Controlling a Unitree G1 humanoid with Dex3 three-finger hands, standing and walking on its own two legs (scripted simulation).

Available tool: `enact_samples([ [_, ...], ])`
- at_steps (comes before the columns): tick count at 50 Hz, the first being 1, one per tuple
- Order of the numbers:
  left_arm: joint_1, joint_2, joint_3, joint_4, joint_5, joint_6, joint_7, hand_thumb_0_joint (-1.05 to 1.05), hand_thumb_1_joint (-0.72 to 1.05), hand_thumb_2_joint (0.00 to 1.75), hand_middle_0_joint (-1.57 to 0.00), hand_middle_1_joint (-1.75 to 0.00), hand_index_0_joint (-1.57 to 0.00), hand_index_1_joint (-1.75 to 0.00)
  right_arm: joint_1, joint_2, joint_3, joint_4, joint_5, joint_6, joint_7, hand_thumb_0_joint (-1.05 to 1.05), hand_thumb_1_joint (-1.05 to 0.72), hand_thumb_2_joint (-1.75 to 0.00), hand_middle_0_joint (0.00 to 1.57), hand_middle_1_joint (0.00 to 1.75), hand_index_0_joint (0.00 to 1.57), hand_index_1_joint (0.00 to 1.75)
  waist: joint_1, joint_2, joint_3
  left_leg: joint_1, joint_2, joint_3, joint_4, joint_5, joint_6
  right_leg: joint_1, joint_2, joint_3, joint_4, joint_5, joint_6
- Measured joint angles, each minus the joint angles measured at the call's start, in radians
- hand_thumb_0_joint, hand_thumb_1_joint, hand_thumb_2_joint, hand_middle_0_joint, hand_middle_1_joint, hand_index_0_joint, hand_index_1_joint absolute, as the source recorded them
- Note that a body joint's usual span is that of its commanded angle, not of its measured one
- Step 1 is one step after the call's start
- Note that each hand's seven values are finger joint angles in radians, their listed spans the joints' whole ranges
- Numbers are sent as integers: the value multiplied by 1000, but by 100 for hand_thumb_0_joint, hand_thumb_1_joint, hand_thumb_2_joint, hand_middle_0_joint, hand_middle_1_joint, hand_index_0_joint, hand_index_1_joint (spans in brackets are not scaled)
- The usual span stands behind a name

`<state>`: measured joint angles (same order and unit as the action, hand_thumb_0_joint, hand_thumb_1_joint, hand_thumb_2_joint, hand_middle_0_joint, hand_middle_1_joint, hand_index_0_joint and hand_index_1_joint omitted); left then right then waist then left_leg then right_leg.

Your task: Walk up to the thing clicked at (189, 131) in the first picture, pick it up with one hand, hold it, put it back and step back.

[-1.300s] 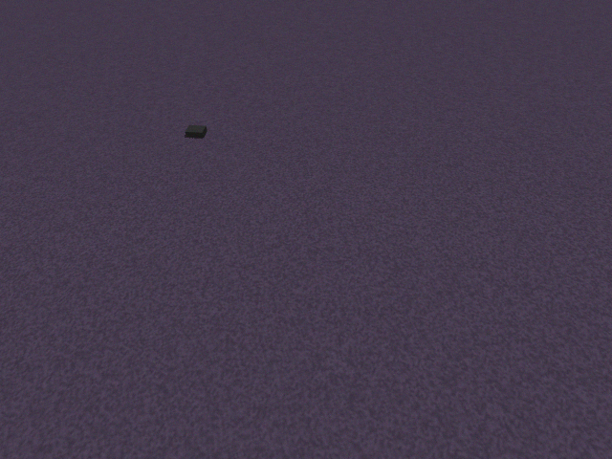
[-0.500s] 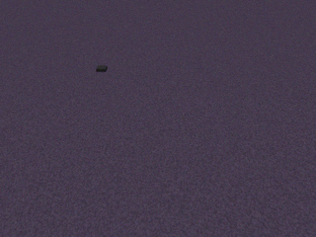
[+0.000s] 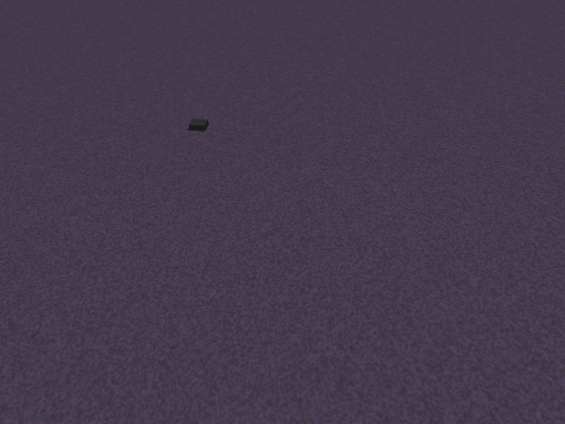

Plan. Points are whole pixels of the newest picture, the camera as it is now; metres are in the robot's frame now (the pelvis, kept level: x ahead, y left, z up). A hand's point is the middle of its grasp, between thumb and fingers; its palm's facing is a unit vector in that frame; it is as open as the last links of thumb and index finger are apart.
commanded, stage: walk up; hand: left
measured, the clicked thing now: (198, 124) +1.92 +0.60 -0.76
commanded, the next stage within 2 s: none
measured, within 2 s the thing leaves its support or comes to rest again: neither
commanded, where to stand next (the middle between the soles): +1.52 +0.41 m, yaw -7 degrees
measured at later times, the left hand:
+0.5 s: hand (107, 311) +0.35 +0.37 -0.13, palm faces -0.14 -0.91 -0.39, open 7.4 cm
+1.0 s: hand (105, 245) +0.54 +0.47 -0.18, palm faces -0.06 -0.91 -0.41, open 7.4 cm
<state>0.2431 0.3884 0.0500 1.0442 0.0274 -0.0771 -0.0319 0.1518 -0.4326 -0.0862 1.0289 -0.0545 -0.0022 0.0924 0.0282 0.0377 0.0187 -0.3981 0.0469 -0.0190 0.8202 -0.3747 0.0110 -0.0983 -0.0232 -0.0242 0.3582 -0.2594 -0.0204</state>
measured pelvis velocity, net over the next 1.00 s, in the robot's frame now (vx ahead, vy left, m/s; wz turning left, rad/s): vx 0.51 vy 0.17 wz -0.05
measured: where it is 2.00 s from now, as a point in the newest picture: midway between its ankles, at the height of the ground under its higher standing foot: (238, 243)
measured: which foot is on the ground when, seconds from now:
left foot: up 0.00-0.14, down 0.16-0.60, up 0.62-0.94, down 0.96-1.00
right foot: down 0.00-0.16, up 0.18-0.56, down 0.58-0.98, up 1.00-1.00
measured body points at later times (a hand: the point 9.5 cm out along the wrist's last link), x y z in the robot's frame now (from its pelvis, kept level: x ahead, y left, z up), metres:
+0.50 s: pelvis +0.22 +0.10 -0.01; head +0.22 +0.08 +0.44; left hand +0.35 +0.42 -0.10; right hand +0.20 -0.23 -0.13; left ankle +0.13 +0.21 -0.74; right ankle +0.35 -0.05 -0.72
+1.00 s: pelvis +0.51 +0.17 -0.03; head +0.51 +0.18 +0.42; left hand +0.54 +0.51 -0.15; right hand +0.63 -0.18 -0.10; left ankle +0.62 +0.29 -0.75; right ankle +0.39 -0.03 -0.72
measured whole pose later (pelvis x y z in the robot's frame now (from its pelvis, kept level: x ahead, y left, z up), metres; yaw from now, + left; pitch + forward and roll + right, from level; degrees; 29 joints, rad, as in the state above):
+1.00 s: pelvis +0.51 +0.17 -0.03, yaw -3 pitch -2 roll -1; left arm 0.34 0.48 0.05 0.96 0.01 -0.08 -0.03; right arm 0.17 -0.46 -0.12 0.86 -0.04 -0.05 0.12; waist 0.03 -0.01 0.04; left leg -0.46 0.10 0.08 0.71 -0.21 0.00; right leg -0.15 -0.15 -0.02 0.78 -0.48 0.00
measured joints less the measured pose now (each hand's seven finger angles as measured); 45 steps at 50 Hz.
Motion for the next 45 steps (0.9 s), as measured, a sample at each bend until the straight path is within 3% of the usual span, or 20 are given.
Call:
enact_samples([
  [6,62,80,15,-8,5,15,-9,0,90,90,-21,-30,-21,-31,3,-37,-32,-42,8,0,35,1,-90,-90,20,30,20,30,10,-21,-11,-16,69,16,-167,80,-16,58,-55,5,37,-86,38],
  [7,67,91,16,-6,6,19,-11,0,90,90,-21,-30,-21,-31,6,-42,-37,-50,11,-6,35,1,-90,-90,20,30,20,30,9,-26,-14,6,69,29,-202,99,-14,52,-69,10,77,-122,35],
  [9,69,113,17,-2,6,29,-8,0,90,90,-21,-30,-20,-31,3,-39,-48,-63,10,-28,26,1,-90,-90,20,30,20,30,3,-62,-7,25,38,68,-188,142,-28,-12,-109,50,272,-216,-9],
  [12,44,117,-1,13,-11,46,8,1,91,90,-20,-30,-20,-30,23,-9,-39,-84,22,-48,8,0,-90,-90,20,30,20,30,-30,-77,-2,57,21,96,-162,81,-11,-190,-33,111,662,-232,-42],
  [14,25,113,-9,2,-26,32,1,1,91,90,-20,-30,-20,-30,52,13,-24,-81,28,-46,0,0,-90,-90,20,30,20,30,-38,-84,0,121,13,115,-222,80,3,-280,-15,78,730,-170,-40],
  [20,-26,81,-11,-59,-27,20,-39,0,91,90,-20,-30,-20,-30,149,32,-3,-73,30,-49,-6,1,-90,-90,21,30,20,30,-64,-73,10,304,-27,150,-390,72,23,-414,-50,-17,515,-39,5],
  [26,-76,51,-9,-98,-24,19,-56,0,91,90,-20,-30,-20,-30,215,15,-2,-76,30,-47,-6,1,-90,-90,21,30,20,30,-88,-23,24,430,-45,154,-432,-14,3,-407,-73,-29,282,106,-10],
  [29,-91,48,-1,-116,-23,2,-47,0,91,90,-20,-30,-20,-30,234,10,1,-82,29,-36,-11,1,-90,-90,21,30,20,30,-84,10,24,437,-11,148,-299,-134,-1,-335,-42,-59,211,150,-20],
  [30,-100,39,6,-122,-21,-7,-38,0,91,90,-20,-30,-20,-30,226,10,2,-80,28,-29,-16,1,-90,-90,21,30,20,30,-78,34,36,402,18,130,-175,-157,14,-331,-24,-74,251,124,-12],
  [31,-102,33,8,-133,-22,-15,-30,0,91,90,-20,-30,-20,-30,214,14,6,-78,29,-22,-20,1,-90,-90,21,30,20,30,-70,40,43,345,17,89,-26,-155,23,-327,-18,-79,288,84,-6],
  [34,-83,8,-5,-156,-30,-25,-15,0,91,90,-20,-30,-20,-30,171,14,17,-81,36,-18,-23,1,-90,-90,20,30,20,30,-46,50,47,153,-11,14,298,-76,25,-264,-19,-84,277,28,-5],
  [36,-52,-6,-14,-160,-32,-28,-9,0,91,90,-20,-30,-20,-30,137,5,17,-95,39,-22,-19,1,-90,-90,20,30,20,30,-32,60,46,48,4,4,332,-8,21,-201,-18,-84,222,24,4],
  [40,16,-1,-21,-147,-24,-32,-5,0,90,90,-21,-30,-21,-31,75,-9,5,-140,34,-27,3,1,-90,-90,20,30,20,30,-15,56,38,-94,65,1,165,63,-4,-99,-22,-77,136,6,16],
  [45,75,43,-14,-124,-17,-33,-9,0,90,90,-21,-30,-21,-31,28,-26,-14,-162,26,-27,34,1,-90,-90,20,30,20,30,11,25,27,-129,110,23,-110,192,-13,-13,-49,-68,126,-78,40],
])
